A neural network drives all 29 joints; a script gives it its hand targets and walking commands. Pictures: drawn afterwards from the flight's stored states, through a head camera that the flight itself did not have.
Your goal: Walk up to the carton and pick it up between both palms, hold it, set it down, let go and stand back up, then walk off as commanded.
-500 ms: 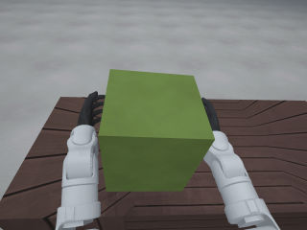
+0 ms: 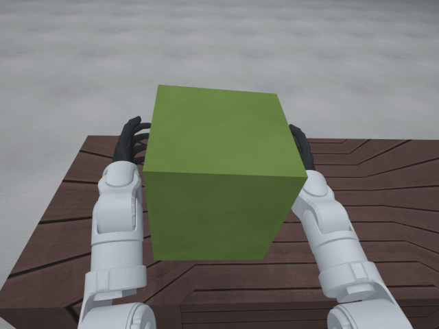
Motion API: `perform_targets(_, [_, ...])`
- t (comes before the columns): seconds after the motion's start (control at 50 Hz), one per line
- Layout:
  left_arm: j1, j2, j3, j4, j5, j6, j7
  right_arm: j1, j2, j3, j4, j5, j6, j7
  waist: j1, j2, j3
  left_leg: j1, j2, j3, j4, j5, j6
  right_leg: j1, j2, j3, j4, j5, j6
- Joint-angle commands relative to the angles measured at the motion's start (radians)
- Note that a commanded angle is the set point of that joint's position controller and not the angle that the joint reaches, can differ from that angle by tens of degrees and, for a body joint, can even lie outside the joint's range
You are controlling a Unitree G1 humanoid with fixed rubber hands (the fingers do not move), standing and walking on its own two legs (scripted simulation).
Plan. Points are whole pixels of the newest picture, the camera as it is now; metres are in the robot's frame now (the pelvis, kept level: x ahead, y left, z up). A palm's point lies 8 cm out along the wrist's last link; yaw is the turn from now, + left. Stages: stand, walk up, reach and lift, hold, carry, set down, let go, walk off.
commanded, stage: reach and lift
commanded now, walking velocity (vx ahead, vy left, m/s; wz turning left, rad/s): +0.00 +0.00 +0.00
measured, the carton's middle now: (214, 178) +0.37 +0.01 +0.13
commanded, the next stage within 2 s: hold in 0.18 s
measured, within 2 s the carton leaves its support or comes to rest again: neither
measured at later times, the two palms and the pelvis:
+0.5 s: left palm (123, 166) +0.35 +0.16 +0.19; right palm (305, 170) +0.35 -0.14 +0.17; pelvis -0.01 +0.00 +0.00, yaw +0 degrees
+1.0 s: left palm (120, 167) +0.34 +0.17 +0.19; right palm (304, 167) +0.35 -0.14 +0.18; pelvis +0.00 +0.00 +0.00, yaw +0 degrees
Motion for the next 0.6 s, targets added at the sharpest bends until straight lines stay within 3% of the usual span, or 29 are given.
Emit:
perform_targets(0.0, [-0.555,-0.59,-0.639,-0.242,-0.203,-0.054,-0.12,-0.704,0.517,0.44,-0.437,0.119,-0.111,0.06,-0.055,0.122,-0.595,0.276,-0.011,0.01,0.083,0.557,-0.072,0.08,0.044,-0.03,0.023,0.481,0.052])
perform_targets(0.02, [-0.569,-0.552,-0.61,-0.226,-0.191,-0.048,-0.121,-0.688,0.492,0.406,-0.427,0.103,-0.104,0.057,-0.046,0.115,-0.547,0.264,-0.006,0.004,0.076,0.515,-0.066,0.054,0.045,-0.036,0.007,0.394,0.045])
perform_targets(0.04, [-0.561,-0.51,-0.568,-0.184,-0.171,-0.044,-0.126,-0.694,0.527,0.437,-0.427,0.12,-0.086,0.055,-0.014,0.093,-0.468,0.202,-0.024,0.013,0.058,0.427,-0.037,0.069,0.032,-0.024,-0.008,0.374,0.05])
perform_targets(0.06, [-0.557,-0.495,-0.543,-0.187,-0.149,-0.028,-0.133,-0.615,0.515,0.401,-0.353,0.092,-0.065,0.058,-0.039,0.084,-0.406,0.172,-0.028,0.017,0.04,0.34,-0.027,0.048,0.021,-0.017,-0.021,0.305,0.055])
perform_targets(0.08, [-0.548,-0.482,-0.537,-0.176,-0.132,-0.015,-0.141,-0.616,0.506,0.397,-0.34,0.098,-0.055,0.06,-0.025,0.099,-0.357,0.151,-0.025,0.029,0.02,0.3,-0.024,0.047,0.021,-0.021,-0.029,0.266,0.052])
perform_targets(0.1, [-0.552,-0.519,-0.573,-0.206,-0.144,-0.006,-0.141,-0.637,0.505,0.396,-0.356,0.089,-0.056,0.066,-0.037,0.119,-0.372,0.189,-0.018,0.026,0.022,0.337,-0.037,0.021,0.026,-0.038,-0.03,0.24,0.046])
perform_targets(0.12, [-0.55,-0.502,-0.575,-0.231,-0.147,-0.003,-0.143,-0.657,0.5,0.423,-0.403,0.109,-0.058,0.063,-0.027,0.102,-0.393,0.197,-0.02,0.029,0.024,0.36,-0.033,0.043,0.027,-0.033,-0.025,0.285,0.046])
perform_targets(0.14, [-0.554,-0.494,-0.553,-0.188,-0.136,0.002,-0.148,-0.63,0.498,0.395,-0.342,0.091,-0.043,0.06,-0.037,0.115,-0.355,0.165,-0.027,0.032,0.002,0.263,-0.027,0.034,0.017,-0.031,-0.037,0.218,0.043])
perform_targets(0.16, [-0.559,-0.506,-0.577,-0.239,-0.161,0.009,-0.147,-0.68,0.52,0.434,-0.437,0.119,-0.052,0.056,-0.03,0.087,-0.379,0.171,-0.02,0.028,0.025,0.346,-0.025,0.059,0.019,-0.03,-0.018,0.315,0.048])
perform_targets(0.18, [-0.591,-0.532,-0.591,-0.263,-0.163,0.0,-0.144,-0.691,0.527,0.439,-0.46,0.129,-0.056,0.058,-0.022,0.082,-0.429,0.185,-0.022,0.018,0.032,0.356,-0.039,0.065,0.032,-0.039,-0.013,0.286,0.049])
perform_targets(0.2, [-0.636,-0.553,-0.633,-0.306,-0.184,-0.009,-0.131,-0.696,0.541,0.458,-0.468,0.13,-0.058,0.056,-0.034,0.146,-0.493,0.221,-0.024,0.009,0.049,0.425,-0.05,0.038,0.027,-0.034,-0.007,0.316,0.044])
perform_targets(0.24, [-0.614,-0.546,-0.665,-0.303,-0.201,-0.012,-0.12,-0.717,0.515,0.449,-0.51,0.136,-0.062,0.054,-0.035,0.138,-0.488,0.244,-0.014,0.003,0.065,0.458,-0.061,0.02,0.042,-0.043,-0.003,0.313,0.048])
perform_targets(0.28, [-0.591,-0.522,-0.614,-0.248,-0.168,0.004,-0.127,-0.673,0.51,0.438,-0.432,0.116,-0.037,0.054,-0.03,0.13,-0.425,0.194,-0.027,0.013,0.032,0.338,-0.04,0.015,0.023,-0.029,-0.025,0.253,0.048])
perform_targets(0.3, [-0.552,-0.485,-0.552,-0.178,-0.144,0.022,-0.137,-0.712,0.516,0.433,-0.452,0.104,-0.031,0.055,-0.01,0.067,-0.36,0.151,-0.03,0.024,-0.004,0.211,-0.007,0.026,0.02,-0.026,-0.039,0.18,0.047])
perform_targets(0.32, [-0.556,-0.493,-0.545,-0.154,-0.143,0.023,-0.141,-0.689,0.507,0.418,-0.412,0.081,-0.032,0.061,-0.009,0.068,-0.338,0.13,-0.029,0.037,-0.017,0.147,-0.002,0.004,0.01,-0.024,-0.048,0.146,0.044])
perform_targets(0.36, [-0.58,-0.499,-0.522,-0.156,-0.145,0.023,-0.147,-0.696,0.535,0.402,-0.396,0.085,-0.021,0.067,-0.008,0.037,-0.334,0.108,-0.019,0.03,-0.041,0.125,0.006,0.003,0.013,-0.03,-0.043,0.118,0.047])
perform_targets(0.38, [-0.573,-0.509,-0.532,-0.18,-0.163,0.029,-0.148,-0.757,0.55,0.44,-0.497,0.107,-0.033,0.061,0.013,0.024,-0.396,0.095,-0.028,0.041,-0.022,0.152,0.015,0.047,0.012,-0.034,-0.028,0.17,0.054])
perform_targets(0.4, [-0.612,-0.513,-0.537,-0.173,-0.151,0.025,-0.143,-0.728,0.536,0.406,-0.407,0.098,-0.021,0.065,-0.014,0.067,-0.383,0.118,-0.023,0.037,-0.028,0.14,-0.006,0.012,0.017,-0.028,-0.034,0.144,0.044])
perform_targets(0.42, [-0.619,-0.508,-0.517,-0.143,-0.141,0.032,-0.144,-0.766,0.547,0.414,-0.409,0.094,-0.013,0.068,0.022,0.047,-0.374,0.104,-0.026,0.038,-0.026,0.124,0.008,0.01,0.02,-0.032,-0.033,0.101,0.042])
perform_targets(0.44, [-0.633,-0.535,-0.54,-0.143,-0.153,0.027,-0.141,-0.756,0.533,0.395,-0.372,0.101,-0.017,0.073,0.0,0.086,-0.367,0.114,-0.019,0.029,-0.03,0.121,-0.009,-0.023,0.025,-0.03,-0.038,0.06,0.034])
perform_targets(0.46, [-0.644,-0.533,-0.528,-0.138,-0.142,0.033,-0.143,-0.797,0.54,0.393,-0.396,0.098,-0.026,0.076,0.016,0.09,-0.401,0.092,-0.029,0.04,-0.02,0.122,-0.003,0.006,0.02,-0.033,-0.035,0.063,0.035])
perform_targets(0.48, [-0.675,-0.552,-0.556,-0.119,-0.159,0.031,-0.137,-0.813,0.53,0.358,-0.382,0.07,-0.032,0.079,-0.017,0.105,-0.385,0.093,-0.016,0.035,-0.033,0.091,-0.017,-0.013,0.023,-0.042,-0.037,0.036,0.025])
perform_targets(0.5, [-0.685,-0.551,-0.566,-0.174,-0.173,0.022,-0.13,-0.819,0.558,0.382,-0.421,0.087,-0.036,0.082,0.005,0.099,-0.461,0.106,-0.021,0.032,-0.017,0.112,-0.011,-0.016,0.024,-0.04,-0.03,0.049,0.033])
perform_targets(0.52, [-0.678,-0.555,-0.573,-0.167,-0.171,0.018,-0.127,-0.75,0.558,0.371,-0.345,0.072,-0.024,0.081,-0.02,0.114,-0.441,0.125,-0.022,0.042,-0.015,0.125,-0.017,-0.013,0.016,-0.031,-0.028,0.091,0.034])
perform_targets(0.54, [-0.659,-0.541,-0.568,-0.141,-0.178,0.019,-0.128,-0.773,0.553,0.373,-0.383,0.079,-0.032,0.079,-0.027,0.095,-0.457,0.13,-0.02,0.036,-0.006,0.166,-0.014,0.002,0.021,-0.027,-0.028,0.138,0.039])
perform_targets(0.56, [-0.685,-0.533,-0.544,-0.13,-0.167,0.011,-0.134,-0.75,0.564,0.361,-0.312,0.063,-0.019,0.079,-0.029,0.06,-0.416,0.119,-0.018,0.033,-0.016,0.143,-0.01,-0.007,0.02,-0.038,-0.022,0.11,0.043])
perform_targets(0.58, [-0.681,-0.494,-0.499,-0.109,-0.134,0.017,-0.133,-0.755,0.564,0.353,-0.301,0.064,-0.01,0.083,0.001,0.063,-0.383,0.092,-0.021,0.035,-0.031,0.091,0.006,-0.009,0.018,-0.028,-0.034,0.062,0.041])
